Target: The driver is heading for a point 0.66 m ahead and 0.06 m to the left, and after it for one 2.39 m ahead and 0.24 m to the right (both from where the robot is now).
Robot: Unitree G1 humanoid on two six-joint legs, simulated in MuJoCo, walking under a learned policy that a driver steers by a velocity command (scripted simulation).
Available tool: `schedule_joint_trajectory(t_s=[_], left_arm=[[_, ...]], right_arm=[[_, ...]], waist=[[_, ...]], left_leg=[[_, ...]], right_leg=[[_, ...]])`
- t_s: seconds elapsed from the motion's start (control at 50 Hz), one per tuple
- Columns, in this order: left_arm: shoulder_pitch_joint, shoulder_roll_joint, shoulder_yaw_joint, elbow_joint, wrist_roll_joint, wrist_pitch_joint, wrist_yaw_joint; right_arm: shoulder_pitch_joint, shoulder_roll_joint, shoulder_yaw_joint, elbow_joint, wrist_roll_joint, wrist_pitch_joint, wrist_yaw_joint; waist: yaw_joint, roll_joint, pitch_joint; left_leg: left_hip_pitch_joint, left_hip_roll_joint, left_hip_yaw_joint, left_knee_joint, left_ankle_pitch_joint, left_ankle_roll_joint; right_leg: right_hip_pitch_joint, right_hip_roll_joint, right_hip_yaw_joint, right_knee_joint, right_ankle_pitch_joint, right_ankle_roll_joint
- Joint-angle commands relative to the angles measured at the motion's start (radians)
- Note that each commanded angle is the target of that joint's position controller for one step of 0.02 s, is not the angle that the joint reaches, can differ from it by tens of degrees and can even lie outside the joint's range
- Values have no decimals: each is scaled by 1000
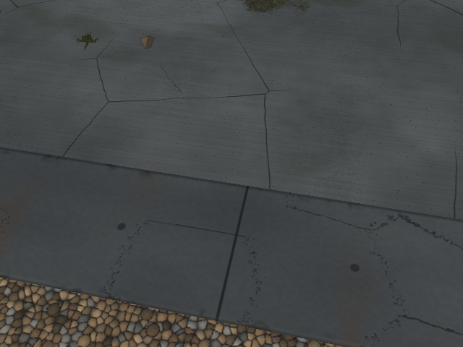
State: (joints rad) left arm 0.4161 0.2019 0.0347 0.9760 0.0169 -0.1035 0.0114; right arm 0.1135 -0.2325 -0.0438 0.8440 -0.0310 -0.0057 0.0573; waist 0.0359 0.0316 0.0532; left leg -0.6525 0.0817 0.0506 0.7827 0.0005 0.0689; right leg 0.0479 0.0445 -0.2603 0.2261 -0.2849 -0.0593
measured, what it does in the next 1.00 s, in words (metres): walks ahead: left foot, then right foot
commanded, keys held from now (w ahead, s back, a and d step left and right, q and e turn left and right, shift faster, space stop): w+q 0.28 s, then w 0.08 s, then w+e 0.36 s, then e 0.28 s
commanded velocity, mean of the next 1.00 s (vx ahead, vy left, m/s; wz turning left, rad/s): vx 0.44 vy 0.00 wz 0.03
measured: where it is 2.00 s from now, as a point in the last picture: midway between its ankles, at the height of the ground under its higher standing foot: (220, 309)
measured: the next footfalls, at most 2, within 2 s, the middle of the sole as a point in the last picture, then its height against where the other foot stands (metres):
left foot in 0.16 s outside the picture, level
right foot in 0.70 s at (252, 310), level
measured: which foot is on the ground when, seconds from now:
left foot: up 0.00-0.14, down 0.16-0.72, up 0.74-1.00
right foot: down 0.00-0.16, up 0.18-0.68, down 0.70-1.00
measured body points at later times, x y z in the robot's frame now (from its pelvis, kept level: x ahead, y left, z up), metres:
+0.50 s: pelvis +0.27 +0.05 +0.00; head +0.30 +0.07 +0.45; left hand +0.37 +0.32 -0.12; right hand +0.33 -0.22 -0.13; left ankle +0.19 +0.08 -0.74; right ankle +0.46 -0.08 -0.68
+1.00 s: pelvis +0.52 +0.04 +0.00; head +0.57 +0.03 +0.45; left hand +0.56 +0.33 -0.12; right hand +0.68 -0.21 -0.12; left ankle +0.62 +0.22 -0.67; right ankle +0.54 +0.00 -0.74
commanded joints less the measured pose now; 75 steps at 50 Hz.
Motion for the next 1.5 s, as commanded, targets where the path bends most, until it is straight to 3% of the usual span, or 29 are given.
schedule_joint_trajectory(t_s=[0.02,0.08,0.14,0.16,0.18,0.2,0.24,0.26,0.32,0.48,0.58,0.64,0.68,0.7,0.72,0.74,0.76,0.82,0.92,1.04,1.14,1.24,1.26,1.28,1.3,1.32,1.36,1.4,1.5], left_arm=[[47,134,23,-22,1,-3,14],[42,165,29,-11,5,16,27],[13,206,41,-23,6,42,25],[5,186,37,-52,5,41,20],[6,89,23,-133,-9,30,-4],[-123,175,36,-167,-1,13,-10],[-148,152,28,-172,-14,-9,-11],[-146,144,29,-171,3,4,-9],[-93,113,24,-157,34,59,-21],[-340,103,12,-225,9,71,-41],[-448,99,3,-262,4,65,-52],[-385,107,9,-249,6,62,-46],[-209,135,25,-193,11,57,-34],[-58,154,38,-146,20,49,-29],[95,236,65,-116,36,48,-18],[57,305,86,-130,15,62,-17],[-22,288,86,-142,-27,66,-29],[-120,164,52,-151,-16,61,-18],[-108,219,58,-156,-11,55,-13],[-45,224,62,-180,-18,92,3],[-21,236,72,-205,-3,120,13],[-128,254,81,-257,-6,131,10],[-171,248,78,-275,-20,129,9],[-119,180,60,-296,-32,125,8],[-13,167,61,-302,-26,136,15],[-1,241,74,-269,19,146,19],[-88,242,80,-262,10,161,4],[-101,217,70,-270,-2,175,-14],[-154,181,46,-284,-10,186,-19]], right_arm=[[-127,-21,9,-96,-4,-13,9],[-94,-42,-1,-96,-8,-12,2],[177,-103,-37,-16,-14,-24,-16],[319,-187,-69,18,-26,-27,-32],[263,-288,-96,-12,-7,-15,-41],[295,-277,-93,-14,12,-1,-46],[198,-178,-69,1,22,-9,-57],[162,-152,-61,0,25,-20,-60],[155,-131,-47,1,33,-55,-56],[311,-134,-32,63,23,-77,-52],[364,-127,-17,101,3,-80,-72],[321,-143,-12,105,-3,-83,-88],[303,-167,-15,106,-10,-77,-96],[279,-182,-18,98,-2,-72,-96],[263,-165,-10,61,6,-78,-96],[327,-100,-5,25,35,-88,-76],[278,-154,-10,11,7,-91,-78],[174,-128,-6,-36,6,-88,-76],[186,-87,5,-73,-5,-13,-76],[30,-111,7,-145,6,11,-82],[-48,-131,12,-186,20,7,-90],[47,-147,15,-183,29,-19,-98],[111,-155,13,-171,19,-29,-104],[146,-230,-3,-177,8,-33,-117],[110,-289,-11,-196,19,-12,-113],[147,-239,-11,-192,32,2,-107],[68,-141,16,-213,20,10,-103],[44,-156,11,-215,5,5,-103],[98,-165,1,-189,6,-6,-91]], waist=[[10,-90,64],[-25,-118,22],[-147,-112,-134],[-207,-19,-226],[-124,236,-292],[-176,45,-274],[-83,-72,-61],[-42,-86,-33],[4,-58,-53],[-90,21,3],[-118,19,52],[-66,36,24],[11,55,-75],[88,42,-144],[146,-47,-243],[55,-317,-333],[39,-114,-294],[-30,31,-61],[-78,-47,-103],[-14,-108,-132],[18,-119,-98],[-42,-140,-80],[-82,-120,-89],[-55,64,-171],[2,258,-193],[-13,153,-192],[0,30,-103],[3,116,-99],[-21,118,-127]], left_leg=[[14,-28,71,-103,-11,26],[115,-98,118,-145,-150,80],[455,-188,107,-252,-242,161],[694,-42,-110,-313,-345,217],[987,247,-698,-425,-345,383],[966,259,-749,-514,-287,391],[701,199,-503,-544,-72,303],[614,139,-422,-548,25,264],[520,65,-301,-567,183,237],[638,33,-161,-624,290,104],[778,92,-94,-627,370,95],[812,113,-29,-514,710,69],[822,116,-1,-266,936,53],[735,98,27,-54,839,41],[518,47,65,267,484,22],[113,-211,40,671,-453,-47],[22,-146,-127,729,-446,-33],[48,-45,-122,552,-358,-58],[142,-58,-72,330,-309,-117],[82,-63,-82,156,-177,-127],[48,-84,-120,46,-254,-110],[290,-121,-141,-260,-270,-64],[442,-89,-161,-412,-135,-47],[616,142,-350,-451,63,16],[678,358,-618,-447,406,171],[637,373,-610,-423,446,234],[511,228,-375,-442,322,175],[478,139,-255,-451,317,141],[507,137,-214,-456,208,155]], right_leg=[[-9,-295,54,-46,587,-54],[74,-313,8,99,947,-46],[2,-312,-13,544,992,-41],[-211,-281,-15,848,657,-11],[-690,-33,58,1241,-241,60],[-822,-43,264,1276,-197,53],[-777,-142,286,1087,-44,44],[-712,-165,295,1012,-39,52],[-609,-167,272,911,-21,83],[-721,-163,215,573,291,57],[-744,-102,199,435,276,0],[-604,-27,154,376,165,-53],[-419,40,128,348,85,-94],[-227,41,153,265,137,-124],[16,-144,396,246,112,-194],[267,-407,959,149,336,-378],[215,-395,927,133,517,-386],[-113,-278,599,107,810,-282],[-250,-167,464,106,996,-220],[-177,-130,523,166,900,-117],[-94,-167,652,218,830,-144],[-166,-120,756,287,673,-102],[-248,-73,740,346,565,-54],[-341,10,609,549,212,5],[-525,194,412,716,-449,35],[-552,105,371,910,-425,51],[-541,57,374,978,-264,76],[-524,63,359,997,-184,102],[-495,66,355,822,-165,109]])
